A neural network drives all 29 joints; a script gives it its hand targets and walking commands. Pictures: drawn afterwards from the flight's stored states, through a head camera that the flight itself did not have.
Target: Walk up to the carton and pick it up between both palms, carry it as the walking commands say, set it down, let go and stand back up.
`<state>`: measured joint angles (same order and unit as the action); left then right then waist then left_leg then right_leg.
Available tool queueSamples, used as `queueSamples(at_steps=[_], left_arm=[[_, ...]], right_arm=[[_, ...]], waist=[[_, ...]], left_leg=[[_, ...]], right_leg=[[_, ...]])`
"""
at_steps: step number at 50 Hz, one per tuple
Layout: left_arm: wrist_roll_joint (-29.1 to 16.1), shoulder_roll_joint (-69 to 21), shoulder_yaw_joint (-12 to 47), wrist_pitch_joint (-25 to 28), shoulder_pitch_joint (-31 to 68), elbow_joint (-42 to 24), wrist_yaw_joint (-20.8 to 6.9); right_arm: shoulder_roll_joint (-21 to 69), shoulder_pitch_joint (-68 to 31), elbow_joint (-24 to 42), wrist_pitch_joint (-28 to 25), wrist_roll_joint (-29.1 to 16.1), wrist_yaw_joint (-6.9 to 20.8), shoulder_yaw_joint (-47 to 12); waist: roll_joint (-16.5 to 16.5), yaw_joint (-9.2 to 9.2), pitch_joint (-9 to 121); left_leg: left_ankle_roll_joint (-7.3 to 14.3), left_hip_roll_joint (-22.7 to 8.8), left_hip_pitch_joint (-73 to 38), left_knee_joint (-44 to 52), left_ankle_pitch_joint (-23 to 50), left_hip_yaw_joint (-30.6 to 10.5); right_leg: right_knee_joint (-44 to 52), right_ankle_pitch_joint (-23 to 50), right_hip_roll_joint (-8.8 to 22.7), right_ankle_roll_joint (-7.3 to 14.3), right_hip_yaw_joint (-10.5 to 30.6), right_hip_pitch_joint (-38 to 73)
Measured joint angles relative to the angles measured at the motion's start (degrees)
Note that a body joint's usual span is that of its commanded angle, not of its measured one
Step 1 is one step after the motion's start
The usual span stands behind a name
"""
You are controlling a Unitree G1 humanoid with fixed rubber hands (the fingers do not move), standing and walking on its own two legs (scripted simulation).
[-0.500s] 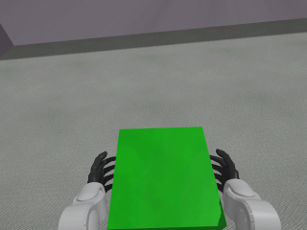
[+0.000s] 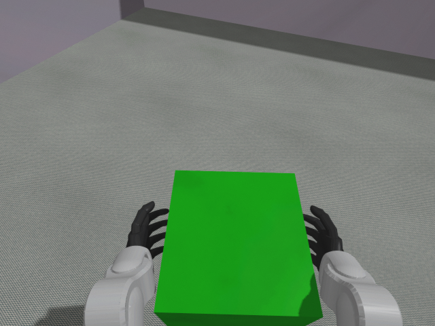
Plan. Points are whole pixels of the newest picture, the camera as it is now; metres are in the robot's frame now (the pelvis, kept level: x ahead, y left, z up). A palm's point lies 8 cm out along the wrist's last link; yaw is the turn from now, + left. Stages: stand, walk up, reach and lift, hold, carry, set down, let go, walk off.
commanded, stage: carry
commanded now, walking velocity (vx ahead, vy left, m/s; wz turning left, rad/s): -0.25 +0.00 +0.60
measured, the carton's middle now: (231, 259) +0.26 +0.01 +0.01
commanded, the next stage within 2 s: none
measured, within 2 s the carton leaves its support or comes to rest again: neither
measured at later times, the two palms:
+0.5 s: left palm out of the picture +0.02 +0.19 +0.10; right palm out of the picture +0.10 -0.09 +0.09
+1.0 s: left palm out of the picture -0.20 +0.25 +0.08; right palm out of the picture -0.05 +0.00 +0.09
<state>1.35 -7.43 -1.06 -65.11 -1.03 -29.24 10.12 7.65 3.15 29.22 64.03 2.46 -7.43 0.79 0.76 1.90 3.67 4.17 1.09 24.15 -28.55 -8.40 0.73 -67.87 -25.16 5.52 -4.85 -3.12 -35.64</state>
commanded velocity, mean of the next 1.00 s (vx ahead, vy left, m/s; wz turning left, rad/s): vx -0.25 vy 0.00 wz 0.60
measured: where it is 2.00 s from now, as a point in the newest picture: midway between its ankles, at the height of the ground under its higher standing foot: outside the picture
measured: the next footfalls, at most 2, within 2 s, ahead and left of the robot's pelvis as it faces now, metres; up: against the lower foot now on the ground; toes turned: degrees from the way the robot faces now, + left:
right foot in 0.28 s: -0.13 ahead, -0.11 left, +0.00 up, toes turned +1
left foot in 0.62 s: -0.27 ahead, +0.12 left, +0.00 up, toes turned +30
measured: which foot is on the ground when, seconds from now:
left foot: down 0.00-0.28, up 0.30-0.60, down 0.62-1.00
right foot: up 0.00-0.26, down 0.28-0.64, up 0.66-1.00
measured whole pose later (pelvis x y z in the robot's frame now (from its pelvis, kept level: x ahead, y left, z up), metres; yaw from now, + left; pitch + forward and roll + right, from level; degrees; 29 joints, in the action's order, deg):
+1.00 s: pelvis -0.33 -0.01 +0.00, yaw +33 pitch +6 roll -2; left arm 1.2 -7.5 0.0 -63.8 -1.4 -30.5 9.4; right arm 7.7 4.2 32.0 63.4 2.4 -7.6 1.2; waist -0.5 0.0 5.1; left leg 2.9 2.2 26.3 -25.9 -5.5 -2.5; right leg -59.4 -26.7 1.8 -3.7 -2.8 -30.8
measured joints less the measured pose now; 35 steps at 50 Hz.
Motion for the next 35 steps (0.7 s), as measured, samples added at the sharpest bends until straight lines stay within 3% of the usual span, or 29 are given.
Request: queueSamples(at_steps=[8,11,13,14,17,20,23,28,29,31,32,33,35], left_arm=[[-0.1,0.1,0.4,-0.5,2.4,2.1,-0.1],[-0.1,0.1,0.8,-0.6,2.3,3.0,-0.1],[-0.3,0.1,1.1,-0.3,1.9,3.1,-0.2],[-0.5,0.1,1.1,-0.2,2.0,2.4,-0.2],[-0.5,0.0,0.2,1.9,-0.3,1.0,-0.3],[-0.7,-0.4,-1.0,0.8,-4.4,-0.6,-0.3],[-0.5,-0.4,-1.1,0.0,-3.2,-3.1,-0.3],[-0.3,-0.1,-0.7,1.0,-1.0,-2.7,-1.4],[-0.1,-0.1,-0.6,0.9,-1.0,-2.4,-1.4],[0.1,-0.1,-0.4,0.6,-1.1,-1.8,-1.4],[0.2,-0.1,-0.5,0.3,-1.0,-1.6,-1.5],[0.1,0.0,-1.1,0.1,-0.9,-1.2,-1.5],[0.3,-0.1,-1.7,-0.3,-1.3,-0.4,-1.4]], right_arm=[[0.0,-0.3,0.3,0.6,0.7,0.2,1.1],[0.0,0.1,0.4,1.4,0.8,0.1,1.5],[0.0,0.3,1.4,2.0,1.0,0.1,1.6],[0.0,0.1,2.3,2.3,1.1,0.0,1.5],[-0.2,-1.7,1.3,2.0,0.5,-0.2,0.6],[-0.1,0.1,-0.1,2.9,0.4,-0.6,-1.7],[-0.2,-0.7,1.4,2.3,-0.4,-0.9,-1.7],[-0.3,-2.8,2.9,2.7,-0.3,-1.2,-0.7],[-0.3,-2.9,2.8,3.0,-0.3,-1.2,-0.5],[-0.3,-2.9,2.3,3.6,-0.3,-1.2,-0.2],[-0.2,-2.7,1.9,3.5,-0.4,-1.2,-0.3],[-0.2,-2.5,0.7,2.8,-0.3,-1.2,-0.7],[-0.2,-2.1,-1.7,1.8,-0.3,-1.1,-1.2]], waist=[[-1.4,-2.04,3.0],[-2.4,-3.18,3.0],[-3.1,-3.99,2.7],[-2.6,-3.9,2.6],[-3.4,-2.33,-1.0],[-2.4,-2.29,-0.7],[-1.3,-2.8,-0.9],[0.8,-3.7,0.6],[1.1,-3.68,0.5],[1.1,-4.0,0.6],[1.0,-4.14,0.7],[2.4,-3.89,0.4],[2.4,-2.75,-1.0]], left_leg=[[0.0,1.0,3.2,8.4,10.1,-2.5],[-2.1,1.6,3.4,14.8,14.1,-4.3],[-5.7,2.6,4.0,18.5,13.7,-4.8],[-7.7,3.9,5.7,17.1,9.2,-3.9],[-9.7,4.3,15.3,-12.3,-6.6,-0.5],[-9.0,2.5,18.7,-38.0,-8.5,0.2],[-8.5,-0.1,15.2,-45.8,-10.5,-0.7],[-7.5,-2.2,2.6,-28.6,-17.1,2.6],[-7.4,-2.0,-0.2,-23.4,-17.0,3.5],[-7.2,-2.0,-6.0,-9.9,-9.8,4.9],[-6.0,-1.8,-7.7,-5.0,-9.7,5.0],[-4.4,-0.8,-7.4,-3.9,-11.4,5.1],[-2.9,-1.0,-5.3,-6.3,-12.0,3.9]], right_leg=[[11.3,-1.2,-4.6,1.2,-0.1,7.7],[22.8,-1.5,-6.3,2.8,-1.6,13.1],[34.0,-2.1,-6.9,3.8,-4.4,18.8],[40.2,-2.1,-6.5,4.7,-4.9,22.0],[40.1,7.4,-5.0,6.9,-4.4,21.7],[40.4,7.4,-2.5,6.4,-5.2,22.9],[38.1,6.9,0.3,5.9,-7.3,21.5],[33.5,6.3,5.4,4.4,-10.6,16.9],[32.6,6.3,6.3,4.0,-11.1,16.1],[30.6,6.2,7.5,3.1,-12.8,14.8],[29.0,5.9,8.1,2.6,-13.5,13.6],[26.4,3.7,9.0,2.1,-12.2,11.8],[17.5,-5.3,6.8,0.7,-7.9,7.9]])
